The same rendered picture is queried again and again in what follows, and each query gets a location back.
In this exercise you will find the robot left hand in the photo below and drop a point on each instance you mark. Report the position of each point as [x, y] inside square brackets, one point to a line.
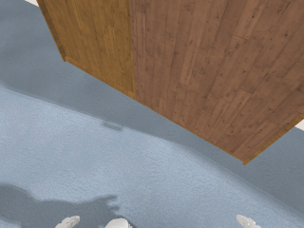
[68, 222]

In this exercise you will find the wardrobe door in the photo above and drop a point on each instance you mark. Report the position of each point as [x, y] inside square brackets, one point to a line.
[98, 35]
[231, 71]

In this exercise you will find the left robot thigh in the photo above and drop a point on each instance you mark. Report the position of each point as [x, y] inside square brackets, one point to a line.
[118, 223]

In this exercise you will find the robot right hand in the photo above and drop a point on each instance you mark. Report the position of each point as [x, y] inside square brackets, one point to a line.
[246, 222]

